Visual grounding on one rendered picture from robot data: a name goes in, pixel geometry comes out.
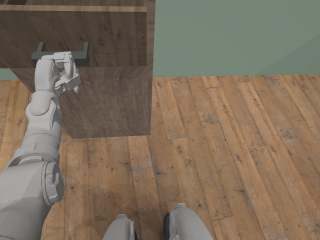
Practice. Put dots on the left robot forearm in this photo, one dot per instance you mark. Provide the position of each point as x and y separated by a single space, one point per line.
43 135

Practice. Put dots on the cabinet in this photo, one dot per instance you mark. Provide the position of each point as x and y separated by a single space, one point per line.
112 101

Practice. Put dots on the robot left shin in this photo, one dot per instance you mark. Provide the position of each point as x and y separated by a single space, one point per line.
120 216

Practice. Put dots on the handle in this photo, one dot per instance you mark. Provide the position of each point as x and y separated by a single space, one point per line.
81 58

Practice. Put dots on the left robot hand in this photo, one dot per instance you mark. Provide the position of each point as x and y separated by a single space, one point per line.
48 78

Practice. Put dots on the left robot upper arm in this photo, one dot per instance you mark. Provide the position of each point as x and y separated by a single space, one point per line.
27 193

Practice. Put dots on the drawer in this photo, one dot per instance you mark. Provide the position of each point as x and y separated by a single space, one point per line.
116 31

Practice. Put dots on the robot left thigh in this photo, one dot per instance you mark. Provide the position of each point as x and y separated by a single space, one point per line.
120 229

